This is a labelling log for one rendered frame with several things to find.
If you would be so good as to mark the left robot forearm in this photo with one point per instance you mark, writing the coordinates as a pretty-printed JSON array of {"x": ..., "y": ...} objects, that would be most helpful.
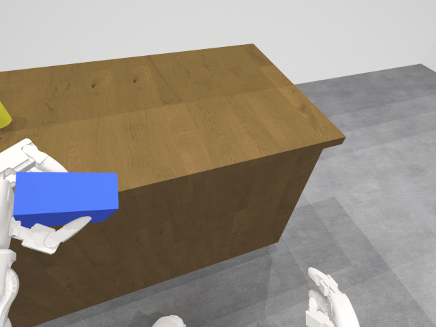
[{"x": 9, "y": 285}]

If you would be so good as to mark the robot right hand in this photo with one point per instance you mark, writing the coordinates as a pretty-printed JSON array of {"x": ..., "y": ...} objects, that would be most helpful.
[{"x": 336, "y": 311}]

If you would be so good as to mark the sponge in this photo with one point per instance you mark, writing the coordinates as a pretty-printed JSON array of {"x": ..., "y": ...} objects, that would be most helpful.
[{"x": 57, "y": 198}]

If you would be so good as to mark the table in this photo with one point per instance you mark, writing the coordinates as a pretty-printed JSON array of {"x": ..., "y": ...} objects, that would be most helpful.
[{"x": 212, "y": 150}]

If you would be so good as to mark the robot left hand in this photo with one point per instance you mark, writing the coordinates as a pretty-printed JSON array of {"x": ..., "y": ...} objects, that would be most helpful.
[{"x": 25, "y": 157}]

